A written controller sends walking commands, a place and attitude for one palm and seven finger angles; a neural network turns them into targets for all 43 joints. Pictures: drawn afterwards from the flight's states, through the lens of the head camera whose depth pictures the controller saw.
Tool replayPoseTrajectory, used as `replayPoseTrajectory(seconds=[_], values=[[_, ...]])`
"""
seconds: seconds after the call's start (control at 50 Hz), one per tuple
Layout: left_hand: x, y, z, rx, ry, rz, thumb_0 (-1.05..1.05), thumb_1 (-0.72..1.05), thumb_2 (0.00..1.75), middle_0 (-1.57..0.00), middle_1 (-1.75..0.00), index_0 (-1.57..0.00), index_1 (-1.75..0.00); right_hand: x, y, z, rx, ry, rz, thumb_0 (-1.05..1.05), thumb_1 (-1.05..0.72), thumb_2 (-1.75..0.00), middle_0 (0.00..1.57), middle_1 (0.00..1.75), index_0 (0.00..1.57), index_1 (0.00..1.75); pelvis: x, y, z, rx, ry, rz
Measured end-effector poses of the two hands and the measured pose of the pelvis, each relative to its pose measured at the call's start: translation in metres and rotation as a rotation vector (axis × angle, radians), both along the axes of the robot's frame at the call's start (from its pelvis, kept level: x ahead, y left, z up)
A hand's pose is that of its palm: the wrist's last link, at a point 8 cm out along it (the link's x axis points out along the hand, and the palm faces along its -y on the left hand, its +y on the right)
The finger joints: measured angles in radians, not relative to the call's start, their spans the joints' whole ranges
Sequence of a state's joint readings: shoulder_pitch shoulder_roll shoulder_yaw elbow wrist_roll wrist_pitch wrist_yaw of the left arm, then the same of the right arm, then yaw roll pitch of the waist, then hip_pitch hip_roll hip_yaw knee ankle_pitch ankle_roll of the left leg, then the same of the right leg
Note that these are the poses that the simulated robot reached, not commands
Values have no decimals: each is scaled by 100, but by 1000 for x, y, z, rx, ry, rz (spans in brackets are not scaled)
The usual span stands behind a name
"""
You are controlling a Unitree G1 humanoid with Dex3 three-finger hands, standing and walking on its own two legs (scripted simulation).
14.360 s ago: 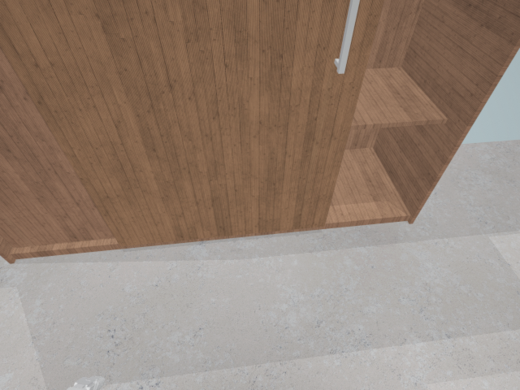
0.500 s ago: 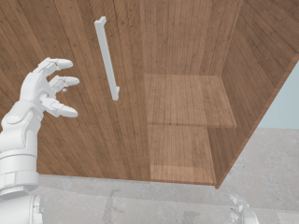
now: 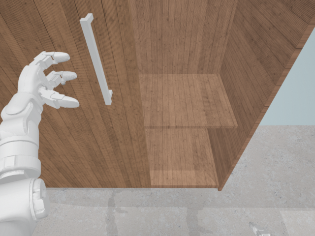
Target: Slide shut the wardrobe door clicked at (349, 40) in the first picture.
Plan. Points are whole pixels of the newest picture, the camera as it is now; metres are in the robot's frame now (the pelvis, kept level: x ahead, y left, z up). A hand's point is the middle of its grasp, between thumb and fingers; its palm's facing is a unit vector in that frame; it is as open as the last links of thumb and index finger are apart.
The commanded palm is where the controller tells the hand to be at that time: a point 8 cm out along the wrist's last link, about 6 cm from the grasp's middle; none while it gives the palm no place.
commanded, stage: move the hooked fingers beside the handle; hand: left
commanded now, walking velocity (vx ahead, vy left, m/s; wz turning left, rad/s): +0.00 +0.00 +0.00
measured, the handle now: (100, 65) +0.51 +0.16 +0.19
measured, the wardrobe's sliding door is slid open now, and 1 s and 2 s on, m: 0.44 0.44 0.43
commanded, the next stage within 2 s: feel for the door with the fingertips in 1.00 s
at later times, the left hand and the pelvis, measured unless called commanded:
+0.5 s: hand (72, 77) +0.45 +0.22 +0.20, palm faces +0.03 -1.00 -0.02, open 14.0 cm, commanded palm +0.42 +0.27 +0.20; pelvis +0.01 +0.01 +0.00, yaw -2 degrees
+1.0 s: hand (74, 76) +0.45 +0.21 +0.20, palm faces +0.03 -1.00 -0.02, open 14.0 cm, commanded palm +0.43 +0.27 +0.19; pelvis +0.01 +0.01 +0.00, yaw -1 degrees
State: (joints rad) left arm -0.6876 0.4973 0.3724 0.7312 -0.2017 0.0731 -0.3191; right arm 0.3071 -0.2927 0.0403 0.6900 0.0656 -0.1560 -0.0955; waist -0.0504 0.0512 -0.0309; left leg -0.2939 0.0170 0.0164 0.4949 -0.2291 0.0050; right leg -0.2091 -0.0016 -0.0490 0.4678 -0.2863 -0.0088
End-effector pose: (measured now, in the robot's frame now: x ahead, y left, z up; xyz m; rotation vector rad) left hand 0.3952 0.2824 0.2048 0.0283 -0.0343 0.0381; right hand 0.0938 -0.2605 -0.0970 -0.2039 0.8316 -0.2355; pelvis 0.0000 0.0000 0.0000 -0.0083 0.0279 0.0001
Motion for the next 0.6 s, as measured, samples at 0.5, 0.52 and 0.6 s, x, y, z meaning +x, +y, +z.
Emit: replayPoseTrajectory(seconds=[0.5, 0.52, 0.6], values=[[32, -9, -7, -4, -1, -5, -1, -49, 30, -30, -120, -30, -120, -43, 0, -9, 14, 126, -85, 1, -90, -90, 20, 30, 20, 30, 7, 5, 0, 0, 33, -31], [30, -8, -7, -1, -3, -2, -1, -49, 30, -30, -120, -30, -120, -41, 1, -9, 14, 125, -82, 1, -90, -90, 20, 30, 20, 30, 7, 5, 0, -1, 32, -29], [24, -8, -4, 0, -20, -10, -1, -50, 30, -30, -120, -30, -120, -30, 3, -9, 11, 111, -56, 1, -90, -90, 20, 30, 20, 30, 7, 6, 0, -3, 27, -17]])
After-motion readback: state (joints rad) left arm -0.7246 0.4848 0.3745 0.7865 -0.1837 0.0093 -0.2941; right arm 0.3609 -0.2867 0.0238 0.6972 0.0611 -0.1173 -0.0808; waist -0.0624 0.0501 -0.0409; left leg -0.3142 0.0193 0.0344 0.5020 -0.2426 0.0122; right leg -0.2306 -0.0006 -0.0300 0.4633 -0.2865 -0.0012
